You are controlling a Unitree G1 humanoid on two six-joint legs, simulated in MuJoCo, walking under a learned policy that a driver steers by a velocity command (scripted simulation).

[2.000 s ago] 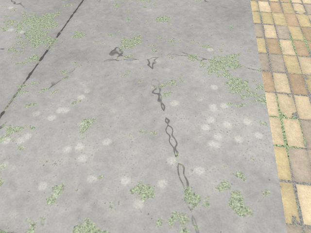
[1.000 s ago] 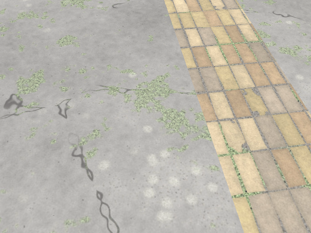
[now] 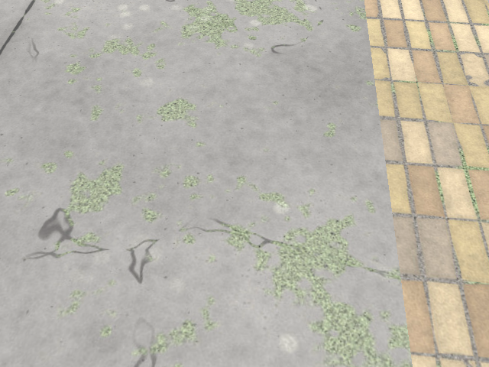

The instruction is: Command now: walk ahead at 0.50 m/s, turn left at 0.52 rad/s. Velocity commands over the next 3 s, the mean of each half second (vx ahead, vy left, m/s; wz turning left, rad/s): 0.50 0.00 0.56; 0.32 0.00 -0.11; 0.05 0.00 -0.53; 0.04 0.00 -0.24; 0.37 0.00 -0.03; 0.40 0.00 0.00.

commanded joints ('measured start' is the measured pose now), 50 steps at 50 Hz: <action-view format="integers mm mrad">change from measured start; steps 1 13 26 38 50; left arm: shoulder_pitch -57 -330 -23 87 110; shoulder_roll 125 68 65 178 81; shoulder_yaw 32 11 24 47 33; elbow -120 -216 -138 -29 -106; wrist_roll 21 5 28 -24 -3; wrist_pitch -26 -12 2 46 155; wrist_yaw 6 -21 -12 -9 34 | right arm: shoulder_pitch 56 197 97 -122 -107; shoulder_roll -108 -150 -93 -64 -104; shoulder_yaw -27 -45 -28 -3 -23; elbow -69 -31 -131 -171 -118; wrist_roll -13 15 9 -12 -44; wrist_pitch -12 5 15 -39 13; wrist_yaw -13 -48 -36 -7 -49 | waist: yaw -8 -82 19 31 46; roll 39 96 -91 -102 168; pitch -127 -50 -42 -70 -137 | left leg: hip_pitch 336 231 -273 12 144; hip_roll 273 186 160 72 376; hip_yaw -413 -347 -140 -42 -110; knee -285 -236 665 -35 -274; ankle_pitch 200 152 -149 173 332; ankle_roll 213 133 -74 -92 146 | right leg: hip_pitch -302 -152 263 255 -146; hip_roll -77 43 -203 -141 -29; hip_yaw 64 41 272 134 1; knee -31 -672 -991 -867 -82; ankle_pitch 78 448 234 631 -25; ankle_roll -3 38 -193 -161 82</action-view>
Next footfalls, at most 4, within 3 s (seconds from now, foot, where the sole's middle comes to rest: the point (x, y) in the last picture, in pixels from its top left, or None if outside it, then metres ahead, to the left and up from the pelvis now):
0.38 right None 0.39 -0.10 -0.76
0.82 left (175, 332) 0.53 0.21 -0.76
1.22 right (273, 330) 0.54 -0.05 -0.76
1.70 left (197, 316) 0.57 0.16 -0.76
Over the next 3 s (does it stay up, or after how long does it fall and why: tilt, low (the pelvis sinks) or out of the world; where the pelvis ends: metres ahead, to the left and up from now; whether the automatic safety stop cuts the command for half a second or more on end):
stays up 0.88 -0.08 0.02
